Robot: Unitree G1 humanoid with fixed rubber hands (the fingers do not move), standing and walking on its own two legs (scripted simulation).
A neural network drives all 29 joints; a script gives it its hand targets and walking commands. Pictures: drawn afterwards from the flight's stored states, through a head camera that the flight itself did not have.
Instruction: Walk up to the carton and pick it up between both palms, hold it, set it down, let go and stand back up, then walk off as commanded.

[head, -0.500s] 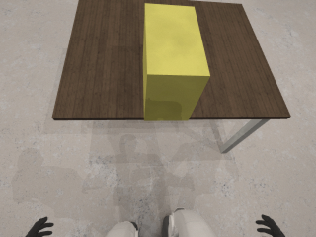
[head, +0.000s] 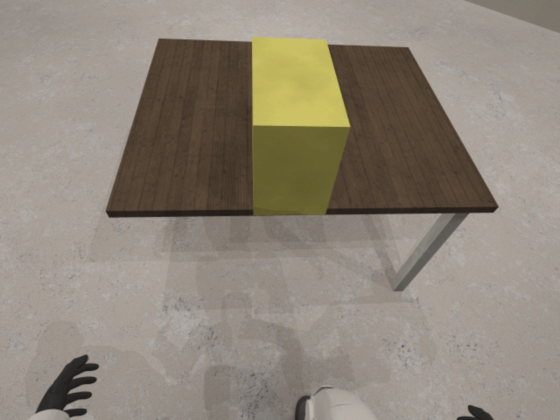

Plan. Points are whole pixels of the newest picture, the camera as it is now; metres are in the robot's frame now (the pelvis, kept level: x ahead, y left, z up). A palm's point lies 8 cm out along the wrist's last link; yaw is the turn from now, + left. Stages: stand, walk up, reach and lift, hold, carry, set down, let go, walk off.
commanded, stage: walk off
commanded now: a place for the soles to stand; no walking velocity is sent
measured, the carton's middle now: (289, 127) +0.71 -0.06 -0.04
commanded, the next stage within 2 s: stand in 1.38 s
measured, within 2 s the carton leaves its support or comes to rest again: neither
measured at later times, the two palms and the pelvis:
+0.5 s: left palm out of the picture +0.06 +0.28 -0.10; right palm out of the picture +0.06 -0.36 -0.06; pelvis -0.03 -0.04 +0.01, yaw +0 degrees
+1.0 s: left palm out of the picture +0.04 +0.30 -0.11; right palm out of the picture +0.00 -0.32 -0.08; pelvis -0.03 -0.01 +0.00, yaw +0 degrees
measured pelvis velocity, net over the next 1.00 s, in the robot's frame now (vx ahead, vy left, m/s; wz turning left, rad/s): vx -0.03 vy -0.01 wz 0.00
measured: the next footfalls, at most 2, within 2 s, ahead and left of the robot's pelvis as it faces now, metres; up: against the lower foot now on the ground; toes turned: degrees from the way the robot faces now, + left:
left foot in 0.02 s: +0.00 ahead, +0.13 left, +0.00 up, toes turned -4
right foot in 0.44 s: +0.03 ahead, -0.12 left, +0.00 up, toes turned -3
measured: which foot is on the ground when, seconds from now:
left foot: up 0.00-0.00, down 0.02-0.46, up 0.48-0.94, down 0.96-1.00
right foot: down 0.00-0.04, up 0.06-0.42, down 0.44-0.98, up 1.00-1.00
